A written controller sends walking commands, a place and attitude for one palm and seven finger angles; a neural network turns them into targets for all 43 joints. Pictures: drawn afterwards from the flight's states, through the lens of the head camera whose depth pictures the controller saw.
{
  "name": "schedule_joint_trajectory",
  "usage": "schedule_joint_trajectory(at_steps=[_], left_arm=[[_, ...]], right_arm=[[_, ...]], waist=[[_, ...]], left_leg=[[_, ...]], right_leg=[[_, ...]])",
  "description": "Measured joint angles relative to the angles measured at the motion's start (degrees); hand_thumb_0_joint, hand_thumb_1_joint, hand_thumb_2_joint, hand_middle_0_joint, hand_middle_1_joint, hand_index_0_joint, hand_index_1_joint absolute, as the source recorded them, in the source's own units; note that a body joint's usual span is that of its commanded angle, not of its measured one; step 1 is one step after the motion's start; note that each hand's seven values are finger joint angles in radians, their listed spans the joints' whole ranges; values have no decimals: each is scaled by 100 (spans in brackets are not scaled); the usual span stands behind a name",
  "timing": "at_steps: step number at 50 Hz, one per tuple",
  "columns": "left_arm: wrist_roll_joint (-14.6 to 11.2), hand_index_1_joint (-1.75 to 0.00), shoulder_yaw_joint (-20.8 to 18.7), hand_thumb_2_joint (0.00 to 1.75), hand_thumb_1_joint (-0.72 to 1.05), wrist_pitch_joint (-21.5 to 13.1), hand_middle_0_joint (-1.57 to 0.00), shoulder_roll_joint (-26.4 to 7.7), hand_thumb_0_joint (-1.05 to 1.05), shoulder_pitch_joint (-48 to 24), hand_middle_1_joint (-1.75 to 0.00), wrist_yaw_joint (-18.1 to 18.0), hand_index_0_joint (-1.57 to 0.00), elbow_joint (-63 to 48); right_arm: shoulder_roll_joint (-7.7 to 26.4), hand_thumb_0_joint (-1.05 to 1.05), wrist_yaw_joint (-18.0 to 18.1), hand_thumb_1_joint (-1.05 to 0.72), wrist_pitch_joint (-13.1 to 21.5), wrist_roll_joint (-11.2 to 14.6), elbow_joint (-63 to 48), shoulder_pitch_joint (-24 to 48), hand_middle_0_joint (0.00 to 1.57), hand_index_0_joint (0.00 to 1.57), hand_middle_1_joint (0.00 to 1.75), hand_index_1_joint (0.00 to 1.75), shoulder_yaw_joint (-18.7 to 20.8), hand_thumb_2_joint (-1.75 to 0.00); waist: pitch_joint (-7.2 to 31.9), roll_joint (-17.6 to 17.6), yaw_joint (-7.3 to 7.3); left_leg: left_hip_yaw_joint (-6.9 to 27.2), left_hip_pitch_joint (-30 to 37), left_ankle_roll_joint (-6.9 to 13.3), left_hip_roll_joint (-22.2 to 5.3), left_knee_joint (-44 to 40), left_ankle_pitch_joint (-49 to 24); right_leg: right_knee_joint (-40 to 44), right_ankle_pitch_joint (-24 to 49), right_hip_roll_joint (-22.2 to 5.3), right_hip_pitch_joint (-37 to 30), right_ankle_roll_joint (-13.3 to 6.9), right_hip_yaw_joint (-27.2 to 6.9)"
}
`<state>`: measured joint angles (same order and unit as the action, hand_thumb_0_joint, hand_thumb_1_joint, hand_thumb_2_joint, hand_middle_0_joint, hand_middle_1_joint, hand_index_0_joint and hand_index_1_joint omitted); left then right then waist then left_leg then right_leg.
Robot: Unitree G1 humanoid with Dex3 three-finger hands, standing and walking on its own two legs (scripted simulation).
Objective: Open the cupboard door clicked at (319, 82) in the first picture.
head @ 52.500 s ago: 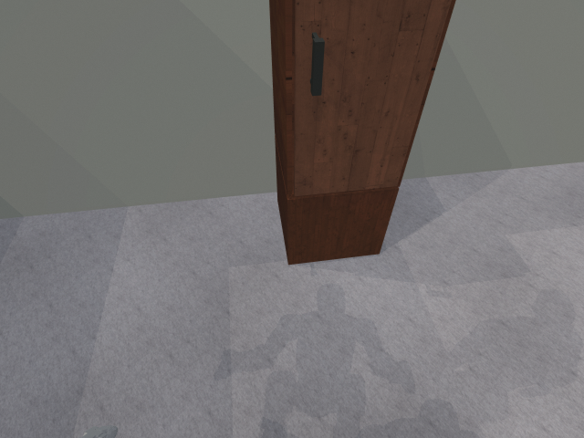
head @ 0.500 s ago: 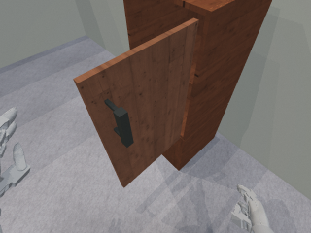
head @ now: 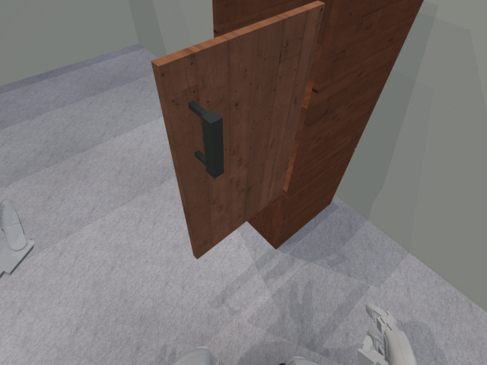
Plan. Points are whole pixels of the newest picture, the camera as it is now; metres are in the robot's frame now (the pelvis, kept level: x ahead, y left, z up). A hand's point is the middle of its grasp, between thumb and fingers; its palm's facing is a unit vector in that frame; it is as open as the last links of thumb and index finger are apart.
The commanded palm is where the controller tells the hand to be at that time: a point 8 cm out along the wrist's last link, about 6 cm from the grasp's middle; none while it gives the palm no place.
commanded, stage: step back with the hand held close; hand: left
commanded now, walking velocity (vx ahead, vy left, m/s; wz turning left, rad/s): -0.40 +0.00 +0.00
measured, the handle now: (205, 140) +0.44 +0.10 +0.13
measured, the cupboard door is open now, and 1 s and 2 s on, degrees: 92 92 92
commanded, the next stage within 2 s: stop stepping back and stand still in 0.30 s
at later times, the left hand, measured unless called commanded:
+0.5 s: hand (26, 306) +0.15 +0.23 +0.17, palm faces +0.30 -0.82 -0.49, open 7.4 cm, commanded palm +0.08 +0.28 +0.20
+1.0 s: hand out of the picture +0.06 +0.25 +0.18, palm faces +0.44 -0.80 -0.41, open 7.4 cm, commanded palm +0.00 +0.29 +0.20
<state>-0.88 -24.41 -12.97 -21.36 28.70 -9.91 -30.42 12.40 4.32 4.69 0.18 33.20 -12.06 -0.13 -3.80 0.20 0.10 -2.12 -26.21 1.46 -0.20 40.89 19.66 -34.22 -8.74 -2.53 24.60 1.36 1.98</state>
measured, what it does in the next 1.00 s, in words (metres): walks backwards: right foot, then left foot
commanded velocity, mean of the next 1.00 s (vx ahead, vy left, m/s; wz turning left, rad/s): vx -0.06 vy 0.01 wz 0.00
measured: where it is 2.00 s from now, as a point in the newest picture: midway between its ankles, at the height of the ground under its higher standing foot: outside the picture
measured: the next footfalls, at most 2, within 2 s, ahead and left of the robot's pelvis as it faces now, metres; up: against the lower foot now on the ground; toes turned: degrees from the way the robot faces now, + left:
right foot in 0.32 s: -0.10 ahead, -0.11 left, +0.00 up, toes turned -4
left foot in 0.50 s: +0.01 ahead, +0.08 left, +0.00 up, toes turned +0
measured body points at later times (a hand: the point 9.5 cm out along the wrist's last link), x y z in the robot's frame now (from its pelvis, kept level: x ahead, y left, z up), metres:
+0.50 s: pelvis -0.08 -0.01 +0.01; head -0.04 +0.00 +0.46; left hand +0.13 +0.27 +0.20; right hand +0.10 -0.25 -0.06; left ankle -0.03 +0.08 -0.72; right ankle -0.15 -0.13 -0.72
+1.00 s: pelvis -0.14 -0.01 +0.02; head -0.15 +0.00 +0.47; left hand +0.03 +0.29 +0.20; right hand -0.01 -0.27 -0.07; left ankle -0.13 +0.11 -0.72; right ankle -0.14 -0.11 -0.72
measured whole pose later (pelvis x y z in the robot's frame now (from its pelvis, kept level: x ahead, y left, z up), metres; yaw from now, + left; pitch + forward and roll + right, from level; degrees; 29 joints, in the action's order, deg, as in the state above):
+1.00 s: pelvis -0.14 -0.01 +0.02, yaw -1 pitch -1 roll +0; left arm -1.2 -21.7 -10.7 -20.5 29.4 -9.6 -24.4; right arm 13.1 5.0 6.7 -0.4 38.9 -15.3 0.4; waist 0.3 0.7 -0.4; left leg -2.3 -13.1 0.0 -1.4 28.8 14.1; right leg -29.7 -15.4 -0.3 12.9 -1.4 4.1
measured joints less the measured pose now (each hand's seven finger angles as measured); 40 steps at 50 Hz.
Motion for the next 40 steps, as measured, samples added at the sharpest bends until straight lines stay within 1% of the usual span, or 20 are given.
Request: schedule_joint_trajectory(at_steps=[2, 4, 5, 7, 9, 11, 13, 15, 16, 18, 20, 21, 23, 25, 28, 31, 34, 36, 37, 40], left_arm=[[-22, -30, 29, 90, 89, -5, -21, -33, 1, -8, -30, -24, -21, -44], [-23, -30, 16, 90, 89, 4, -21, -73, 1, -2, -30, -27, -22, -60], [-10, -30, -10, 90, 89, 21, -21, -114, 1, -20, -30, -19, -22, -57], [-11, -30, -113, 90, 89, 7, -21, -270, 1, -67, -30, -13, -22, -18], [-57, -30, -222, 90, 89, -31, -22, -368, 1, -25, -30, -34, -22, -15], [-122, -30, -257, 90, 89, -34, -21, -345, 1, 88, -30, -67, -22, -73], [-187, -30, -208, 90, 89, -21, -21, -272, 1, 193, -30, -70, -21, -133], [-240, -30, -156, 90, 89, -14, -21, -265, 1, 247, -30, -26, -21, -183], [-248, -30, -184, 90, 89, -32, -21, -320, 1, 277, -30, -6, -21, -222], [-213, -30, 33, 90, 89, -70, -21, -200, 1, 119, -30, 81, -21, -83], [-145, -30, 198, 90, 89, -3, -21, -205, 1, 44, -30, 172, -21, 43], [-113, -30, 218, 90, 89, 48, -21, -245, 1, 56, -30, 209, -21, 74], [-97, -30, 186, 90, 89, 155, -21, -319, 1, 152, -30, 244, -22, 81], [-142, -30, 132, 90, 89, 272, -21, -375, 1, 295, -30, 235, -22, -28], [-192, -30, 22, 90, 89, 325, -22, -570, 1, 326, -30, 204, -22, -68], [-191, -30, -18, 90, 89, 374, -22, -586, 1, 421, -30, 156, -22, -135], [-195, -30, -95, 90, 89, 345, -22, -590, 1, 644, -30, 99, -22, -209], [-168, -30, -75, 90, 89, 306, -21, -501, 1, 668, -30, 102, -22, -101], [-163, -30, -44, 90, 89, 299, -21, -450, 1, 664, -30, 112, -22, -30], [-144, -30, 67, 90, 89, 273, -21, -218, 1, 608, -30, 119, -22, 236]], right_arm=[[22, 1, 16, -90, -21, -5, 56, 33, 20, 20, 30, 30, 6, -90], [38, 1, 52, -90, -20, -15, 44, 33, 20, 20, 30, 30, 19, -90], [21, 1, 65, -90, 17, -33, 34, 11, 20, 20, 30, 30, 49, -90], [-116, 2, 60, -90, 111, -53, 108, -25, 20, 20, 30, 30, 106, -90], [-250, 2, -8, -90, 204, -66, 224, -56, 20, 20, 30, 30, 99, -90], [-329, 2, -82, -90, 282, -82, 298, -79, 20, 20, 30, 30, 58, -90], [-359, 2, -134, -90, 348, -94, 323, -67, 20, 20, 30, 30, 5, -90], [-364, 1, -179, -90, 364, -100, 287, 6, 20, 20, 30, 30, -51, -90], [-371, 1, -196, -90, 340, -104, 251, 97, 20, 20, 30, 30, -88, -90], [-252, 1, -157, -90, 259, -93, 367, 348, 20, 20, 30, 30, -87, -90], [-214, 1, -101, -90, 147, -44, 447, 432, 20, 20, 30, 30, -74, -90], [-216, 1, -67, -90, 83, -23, 438, 441, 20, 20, 30, 30, -85, -90], [-194, 2, 6, -90, -13, 10, 319, 425, 20, 20, 30, 30, -126, -90], [-90, 2, 50, -90, -7, 33, 118, 367, 20, 20, 30, 30, -120, -90], [-142, 1, 26, -90, 124, 17, 36, 373, 20, 20, 30, 30, -12, -90], [-118, 1, -35, -90, 315, -43, -32, 258, 20, 20, 30, 30, -8, -90], [-99, 1, -54, -90, 338, -35, -70, 75, 20, 20, 30, 30, -53, -90], [-59, 1, -45, -90, 255, -48, -34, 9, 20, 20, 30, 30, -37, -90], [-37, 1, -46, -90, 201, -47, 23, -22, 20, 20, 30, 30, -22, -90], [10, 1, -40, -90, 76, -50, 319, -136, 20, 20, 30, 30, 13, -90]], waist=[[-43, 34, -33], [-72, -36, -78], [-84, -114, -115], [-75, -149, -160], [24, -113, -134], [166, -98, -67], [301, -114, 5], [389, -53, 99], [403, 82, 177], [252, -100, 240], [220, -64, 208], [227, 18, 168], [241, 138, 48], [260, 71, -57], [123, 344, -88], [75, 289, -144], [179, 230, -165], [204, 80, -188], [235, 17, -169], [417, -6, 14]], left_leg=[[-16, -35, 26, 14, -6, -162], [0, -77, 122, -51, -87, -561], [51, -90, 163, -108, -175, -884], [168, -95, 155, -147, -360, -1118], [219, -65, 110, -183, -693, -1270], [207, -30, 48, -240, -1103, -1518], [167, -24, -11, -291, -1491, -1789], [54, -108, -65, -284, -1704, -1995], [-88, -242, -114, -236, -1609, -1928], [32, -477, -221, -277, -863, -1001], [96, -516, -255, -109, -52, -274], [43, -434, -261, -35, 116, -141], [-79, -57, -244, 43, -173, -363], [-107, 457, -115, -15, -965, -1225], [-218, 630, 117, 143, -1290, -1012], [-138, 726, 121, 119, -1596, -1278], [-80, 731, 60, 111, -1741, -1455], [9, 609, -12, 73, -1532, -1218], [71, 498, -76, 67, -1272, -866], [165, 194, -161, 82, 77, -273]], right_leg=[[-64, -19, -18, 58, 11, -13], [-363, -571, 80, 181, 16, -42], [-845, -935, 210, 258, 18, -101], [-1947, -1462, 461, 309, -7, -252], [-2363, -1752, 589, 110, -45, -257], [-2018, -1951, 600, -311, -92, -142], [-1128, -2028, 578, -869, -155, -21], [187, -1600, 487, -1476, -268, 16], [717, -1272, 359, -1645, -317, -108], [750, -1204, 459, -1601, -241, -170], [723, -1189, 406, -1581, -193, -214], [723, -1172, 350, -1572, -178, -234], [691, -1136, 281, -1535, -158, -234], [463, -1163, 347, -1400, -117, -155], [-119, -1586, 249, -1102, -80, -256], [-327, -1741, 369, -964, -84, -170], [341, -1511, 366, -1188, -127, 42], [664, -895, 410, -1281, -283, 165], [726, -688, 428, -1286, -358, 203], [768, -545, 425, -1228, -452, 119]])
